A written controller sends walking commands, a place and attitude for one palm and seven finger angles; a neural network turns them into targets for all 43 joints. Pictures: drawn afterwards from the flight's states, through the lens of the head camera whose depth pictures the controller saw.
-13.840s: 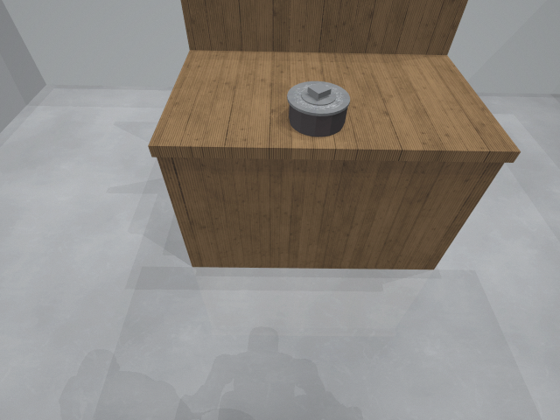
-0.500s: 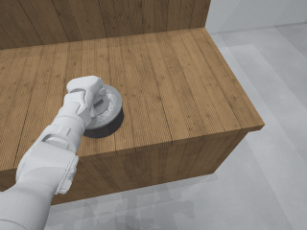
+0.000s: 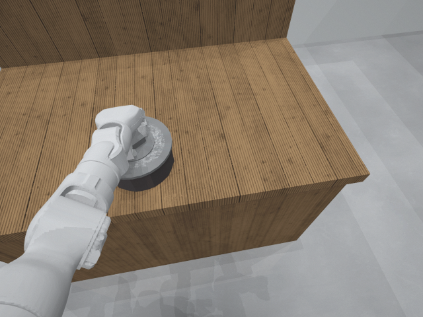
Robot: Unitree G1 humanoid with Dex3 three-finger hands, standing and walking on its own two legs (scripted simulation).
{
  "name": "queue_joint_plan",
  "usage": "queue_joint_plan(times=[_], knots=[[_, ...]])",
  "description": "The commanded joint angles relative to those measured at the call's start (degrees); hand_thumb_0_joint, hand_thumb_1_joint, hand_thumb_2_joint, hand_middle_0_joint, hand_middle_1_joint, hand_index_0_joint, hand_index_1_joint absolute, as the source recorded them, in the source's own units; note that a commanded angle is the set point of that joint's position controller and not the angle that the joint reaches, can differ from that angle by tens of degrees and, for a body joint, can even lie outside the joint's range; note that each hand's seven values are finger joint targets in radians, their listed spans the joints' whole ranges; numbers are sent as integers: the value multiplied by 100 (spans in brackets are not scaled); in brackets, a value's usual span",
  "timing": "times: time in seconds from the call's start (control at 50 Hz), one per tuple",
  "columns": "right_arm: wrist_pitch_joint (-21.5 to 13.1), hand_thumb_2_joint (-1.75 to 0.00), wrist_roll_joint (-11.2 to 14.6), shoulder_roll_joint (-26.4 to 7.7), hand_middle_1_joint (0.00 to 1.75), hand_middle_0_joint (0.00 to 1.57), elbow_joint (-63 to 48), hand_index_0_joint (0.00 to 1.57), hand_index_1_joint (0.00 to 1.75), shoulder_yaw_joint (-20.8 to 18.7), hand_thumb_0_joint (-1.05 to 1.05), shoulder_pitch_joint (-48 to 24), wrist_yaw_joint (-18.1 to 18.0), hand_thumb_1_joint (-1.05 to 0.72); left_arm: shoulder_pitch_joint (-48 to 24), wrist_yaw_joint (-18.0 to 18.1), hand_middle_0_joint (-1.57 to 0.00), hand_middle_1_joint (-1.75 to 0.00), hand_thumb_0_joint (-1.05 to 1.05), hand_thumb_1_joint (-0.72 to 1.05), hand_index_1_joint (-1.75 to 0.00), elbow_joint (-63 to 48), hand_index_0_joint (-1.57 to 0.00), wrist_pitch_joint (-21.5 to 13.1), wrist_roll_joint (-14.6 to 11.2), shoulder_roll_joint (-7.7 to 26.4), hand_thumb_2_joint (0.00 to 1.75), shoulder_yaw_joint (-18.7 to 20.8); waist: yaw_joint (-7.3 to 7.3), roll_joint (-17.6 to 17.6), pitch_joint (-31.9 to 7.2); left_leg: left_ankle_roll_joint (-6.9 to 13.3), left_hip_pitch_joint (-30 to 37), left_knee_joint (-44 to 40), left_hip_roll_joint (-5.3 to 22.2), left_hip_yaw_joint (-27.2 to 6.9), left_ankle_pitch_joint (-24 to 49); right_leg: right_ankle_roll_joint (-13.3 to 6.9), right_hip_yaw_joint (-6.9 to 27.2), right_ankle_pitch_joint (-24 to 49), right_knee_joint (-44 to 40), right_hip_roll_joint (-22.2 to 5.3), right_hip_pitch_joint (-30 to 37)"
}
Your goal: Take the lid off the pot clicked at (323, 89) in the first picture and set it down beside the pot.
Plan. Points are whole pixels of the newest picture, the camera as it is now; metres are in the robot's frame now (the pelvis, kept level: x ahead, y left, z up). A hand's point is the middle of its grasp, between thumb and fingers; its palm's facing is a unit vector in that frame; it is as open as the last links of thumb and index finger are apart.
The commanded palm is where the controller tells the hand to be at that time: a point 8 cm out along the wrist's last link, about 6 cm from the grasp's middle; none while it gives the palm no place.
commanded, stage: close the fingers and squeeze the knob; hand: left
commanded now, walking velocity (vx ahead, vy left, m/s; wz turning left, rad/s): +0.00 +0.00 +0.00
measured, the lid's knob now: (130, 139) +0.50 +0.15 +0.01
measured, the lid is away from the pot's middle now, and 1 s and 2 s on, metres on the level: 0.00 0.00 0.01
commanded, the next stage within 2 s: lift the lid straight up in 0.72 s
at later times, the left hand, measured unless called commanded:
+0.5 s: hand (128, 142) +0.47 +0.14 +0.03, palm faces -0.39 -0.08 -0.92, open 8.1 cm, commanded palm +0.48 +0.14 +0.09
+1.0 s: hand (128, 142) +0.47 +0.14 +0.03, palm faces -0.38 -0.07 -0.92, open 8.0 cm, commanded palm +0.48 +0.14 +0.10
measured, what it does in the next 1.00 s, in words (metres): stands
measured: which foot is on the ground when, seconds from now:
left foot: down 0.00-1.00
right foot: down 0.00-1.00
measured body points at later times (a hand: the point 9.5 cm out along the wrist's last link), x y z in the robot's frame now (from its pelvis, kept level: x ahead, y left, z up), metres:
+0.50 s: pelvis +0.00 +0.00 +0.00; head +0.07 -0.01 +0.44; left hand +0.49 +0.14 +0.09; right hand +0.02 -0.27 -0.14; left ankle +0.00 +0.11 -0.73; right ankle -0.03 -0.13 -0.73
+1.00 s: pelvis +0.00 +0.00 +0.00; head +0.07 -0.02 +0.45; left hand +0.49 +0.14 +0.09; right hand +0.01 -0.27 -0.14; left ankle +0.00 +0.11 -0.73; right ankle -0.03 -0.13 -0.73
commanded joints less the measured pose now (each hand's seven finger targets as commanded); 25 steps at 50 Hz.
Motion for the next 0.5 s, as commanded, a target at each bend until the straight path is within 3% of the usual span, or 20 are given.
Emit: queue_joint_plan(times=[0.0, 0.02, 0.04, 0.06, 0.18, 0.24, 0.26, 0.3, 0.32, 0.36, 0.4, 0.44, 0.48], knots=[[-98, -90, 0, -809, 30, 20, -391, 20, 30, -283, 0, 452, -58, -90, -2854, 231, -65, -106, 0, 28, -106, -1026, -65, -39, 53, 816, 84, 96, -183, -229, -2342, 290, 2142, 84, -137, -128, 2363, -192, -345, 2536, -267, 307, 335], [-81, -90, 5, -845, 30, 20, -377, 20, 30, -280, 0, 457, -70, -90, -2756, 251, -66, -106, 0, 29, -106, -948, -66, -18, 68, 1060, 83, 293, -175, -422, -2309, 307, 2008, 67, -145, -99, 2199, -174, -316, 2524, -306, 306, 399], [-72, -90, 14, -863, 30, 20, -385, 20, 30, -249, 0, 426, -90, -90, -2793, 252, -67, -107, 0, 30, -107, -930, -67, -15, 67, 1226, 82, 395, -146, -403, -2297, 308, 1865, 40, -165, -82, 2140, -189, -282, 2571, -310, 289, 516], [-70, -90, 15, -847, 30, 20, -398, 20, 30, -248, 0, 424, -93, -90, -2882, 246, -68, -107, 0, 32, -107, -938, -68, 16, 37, 1063, 81, 233, -218, -396, -2185, 311, 1813, 38, -165, -41, 2031, -169, -284, 2563, -304, 280, 501], [-67, -90, 10, -854, 30, 20, -445, 20, 30, -245, 0, 440, -108, -90, -2848, 172, -64, -104, 0, 31, -106, -969, -68, 9, 171, 1245, 86, 328, -175, -242, -2349, 308, 1907, 61, -175, -51, 2095, -189, -273, 2555, -283, 279, 478], [-64, -90, 14, -836, 30, 20, -462, 20, 30, -260, 0, 444, -121, -90, -2824, 152, -64, -104, 0, 32, -106, -1020, -69, -33, 153, 1226, 88, 350, -158, -328, -2423, 316, 1976, 79, -158, -68, 2278, -199, -281, 2651, -287, 289, 508], [-58, -90, 6, -836, 30, 20, -462, 20, 30, -251, 0, 452, -110, -90, -2857, 144, -64, -104, 0, 33, -106, -980, -69, -25, 129, 1091, 89, 219, -191, -257, -2272, 311, 1915, 79, -159, -57, 2190, -193, -297, 2605, -280, 291, 456], [-46, -90, 9, -856, 30, 20, -459, 20, 30, -253, 0, 459, -113, -90, -2768, 165, -65, -104, 0, 34, -106, -937, -70, -11, 146, 1313, 90, 393, -146, -233, -2280, 302, 1895, 60, -143, -54, 2123, -198, -292, 2535, -283, 279, 474], [-46, -90, 12, -846, 30, 20, -465, 20, 30, -237, 0, 448, -116, -90, -2748, 158, -65, -104, 0, 35, -107, -874, -71, 1, 159, 1127, 90, 237, -187, -257, -2239, 308, 1862, 59, -177, -39, 2059, -192, -298, 2493, -292, 301, 404], [-46, -90, 11, -866, 30, 20, -470, 20, 30, -254, 0, 473, -127, -90, -2922, 171, -66, -104, 0, 37, -107, -1054, -72, -28, 142, 1352, 91, 393, -182, -279, -2322, 308, 1855, 74, -146, -31, 2094, -185, -271, 2589, -279, 274, 526], [-59, -90, 19, -825, 30, 20, -476, 20, 30, -257, 0, 451, -118, -90, -2925, 176, -67, -105, 0, 39, -107, -1089, -73, -18, 155, 1080, 92, 191, -186, -88, -2328, 296, 1985, 62, -145, -45, 2131, -204, -297, 2508, -285, 287, 409], [-74, -90, 12, -833, 30, 20, -480, 20, 30, -273, 0, 446, -122, -90, -2743, 183, -68, -105, 0, 41, -108, -1018, -74, -42, 170, 1210, 93, 362, -121, -179, -2444, 303, 2043, 74, -141, -76, 2276, -213, -302, 2537, -296, 302, 438], [-48, -90, 25, -851, 30, 20, -450, 20, 30, -252, 0, 460, -121, -90, -2829, 198, -69, -106, 0, 42, -108, -919, -75, -1, 197, 1185, 94, 276, -180, -233, -2289, 291, 1924, 44, -147, -80, 2069, -201, -326, 2386, -289, 311, 344]])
